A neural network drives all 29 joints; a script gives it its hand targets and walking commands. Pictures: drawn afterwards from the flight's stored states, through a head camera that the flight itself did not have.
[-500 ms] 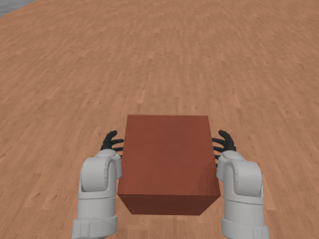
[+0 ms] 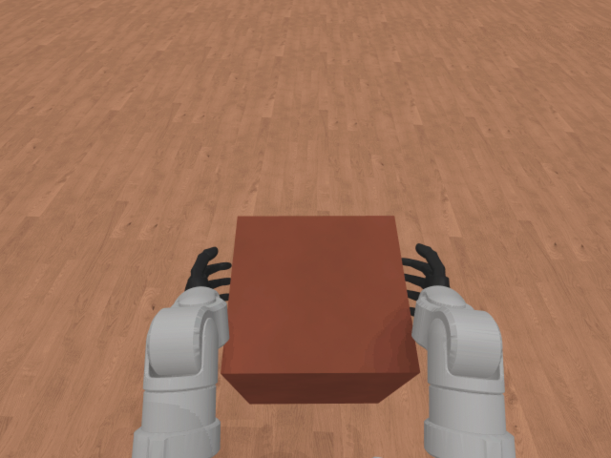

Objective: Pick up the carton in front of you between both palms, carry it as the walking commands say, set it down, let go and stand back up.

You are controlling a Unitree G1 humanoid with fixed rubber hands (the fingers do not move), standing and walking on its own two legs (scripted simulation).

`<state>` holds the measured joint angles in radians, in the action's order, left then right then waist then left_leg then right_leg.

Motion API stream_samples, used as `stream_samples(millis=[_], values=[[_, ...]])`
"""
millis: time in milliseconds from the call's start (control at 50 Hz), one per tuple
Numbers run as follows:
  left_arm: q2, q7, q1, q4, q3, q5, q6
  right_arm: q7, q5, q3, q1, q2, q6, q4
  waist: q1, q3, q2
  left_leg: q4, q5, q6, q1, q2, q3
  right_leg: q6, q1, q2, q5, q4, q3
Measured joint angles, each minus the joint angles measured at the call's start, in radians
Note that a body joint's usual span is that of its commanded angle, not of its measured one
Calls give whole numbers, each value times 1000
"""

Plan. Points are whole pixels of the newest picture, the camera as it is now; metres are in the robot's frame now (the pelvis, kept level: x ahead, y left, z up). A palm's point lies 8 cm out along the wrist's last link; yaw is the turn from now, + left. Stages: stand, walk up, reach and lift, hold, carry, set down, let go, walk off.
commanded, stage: carry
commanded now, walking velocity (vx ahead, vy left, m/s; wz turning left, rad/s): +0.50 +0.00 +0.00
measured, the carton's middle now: (314, 319) +0.33 +0.00 -0.01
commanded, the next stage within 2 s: none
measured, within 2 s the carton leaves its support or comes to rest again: neither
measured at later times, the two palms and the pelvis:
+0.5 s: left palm (247, 147) +0.62 +0.13 +0.09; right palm (401, 151) +0.63 -0.15 +0.09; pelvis +0.32 -0.01 +0.00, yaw +2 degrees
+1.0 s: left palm (254, 106) +0.79 +0.14 +0.08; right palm (384, 108) +0.80 -0.14 +0.08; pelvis +0.50 +0.00 -0.01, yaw +0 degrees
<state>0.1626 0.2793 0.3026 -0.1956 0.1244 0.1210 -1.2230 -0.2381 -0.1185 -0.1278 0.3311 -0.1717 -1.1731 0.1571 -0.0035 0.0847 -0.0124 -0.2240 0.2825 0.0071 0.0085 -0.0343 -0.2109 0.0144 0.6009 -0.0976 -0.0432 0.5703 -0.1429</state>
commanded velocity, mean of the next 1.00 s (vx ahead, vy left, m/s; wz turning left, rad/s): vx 0.15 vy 0.00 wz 0.00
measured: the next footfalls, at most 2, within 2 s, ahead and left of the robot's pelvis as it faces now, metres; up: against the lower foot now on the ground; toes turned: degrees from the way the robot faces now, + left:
right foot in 0.08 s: +0.25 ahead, -0.11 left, +0.00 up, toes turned -10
left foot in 0.54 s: +0.54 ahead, +0.09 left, +0.00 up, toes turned -13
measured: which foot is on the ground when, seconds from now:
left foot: down 0.00-0.12, up 0.14-0.52, down 0.54-1.00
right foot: up 0.00-0.06, down 0.08-0.54, up 0.56-0.74, down 0.76-1.00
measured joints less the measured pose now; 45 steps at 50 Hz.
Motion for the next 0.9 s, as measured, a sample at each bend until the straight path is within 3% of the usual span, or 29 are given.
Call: stream_samples(millis=[80,120,140,180,220,280,380,480,540,580,620,640,720,800,900], values=[[5,0,20,-1,13,1,-21,11,-22,-6,15,-5,-23,6,-1,27,13,-98,143,-46,-78,-24,13,-24,-118,41,6,-136,-63],[12,-8,38,42,11,8,-6,10,-24,-24,17,0,-24,1,8,27,53,-357,189,-45,0,-81,37,-84,-133,65,-24,-75,-92],[15,-11,47,67,12,12,-1,7,-23,-32,13,1,-26,-4,12,21,53,-530,180,-41,77,-79,81,-99,-138,63,-65,-48,-96],[16,-11,52,94,16,12,-6,-1,-20,-42,5,-2,-34,-14,12,0,40,-802,160,-24,234,-52,140,-98,-180,56,-103,-67,-95],[14,-11,43,96,20,6,-13,-14,-10,-34,3,0,-44,-20,12,-21,33,-896,100,-10,360,-48,148,-90,-235,56,-108,-123,-92],[11,-6,35,67,27,-6,-16,-22,-4,-23,11,-2,-46,-10,14,-47,28,-849,20,-10,497,-63,141,-88,-313,61,-116,-199,-81],[12,-7,39,5,31,-10,-10,-10,-17,-8,21,-6,-35,39,11,-52,26,-631,-88,-30,615,-80,119,-70,-437,65,-154,-288,-63],[14,-32,43,22,26,16,-1,-5,-28,-8,17,-5,-30,37,-4,-27,24,-361,-241,-29,581,-40,62,-26,-556,54,-254,-292,-58],[12,-40,37,46,27,27,-3,-11,-23,-11,18,-5,-33,7,-4,-16,29,-183,-396,-23,466,-11,2,7,-597,45,-369,-178,-59],[7,-41,40,66,42,30,5,-9,-25,-9,27,-8,-12,-37,-10,-20,-9,-208,-271,59,437,11,-21,26,-538,13,-420,16,-31],[4,-32,38,75,53,23,8,-6,-27,-15,41,-13,4,-76,-7,-43,-31,-230,-202,90,426,14,-28,33,-439,27,-480,189,38],[8,-22,31,73,55,18,7,-4,-25,-18,42,-14,7,-86,-4,-55,-32,-219,-212,68,414,9,-28,30,-400,39,-503,215,55],[5,18,18,47,33,-13,-3,9,-18,-26,31,-10,8,-71,5,-93,-18,-168,-193,76,363,1,-21,12,-318,54,-462,49,58],[7,20,24,21,18,-14,1,13,-13,-18,11,-4,14,-23,8,-90,-19,-183,-151,65,325,11,-10,7,-336,32,-174,-112,30],[8,-6,27,52,14,10,17,19,-28,-15,4,-1,21,-33,7,-4,3,-241,-71,44,308,2,1,2,-377,33,-266,-92,16]])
